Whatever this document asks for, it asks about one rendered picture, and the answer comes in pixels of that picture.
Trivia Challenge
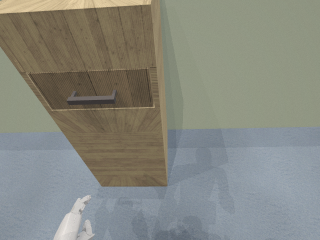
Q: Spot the robot left hand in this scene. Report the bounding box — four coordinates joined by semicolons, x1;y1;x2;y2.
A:
53;195;95;240

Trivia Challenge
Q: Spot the drawer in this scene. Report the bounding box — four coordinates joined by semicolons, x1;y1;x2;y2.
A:
28;67;154;110

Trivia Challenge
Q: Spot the handle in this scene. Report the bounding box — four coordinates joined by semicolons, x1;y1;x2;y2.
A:
67;89;117;105

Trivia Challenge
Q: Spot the cabinet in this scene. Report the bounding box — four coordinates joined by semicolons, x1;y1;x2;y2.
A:
0;0;168;187

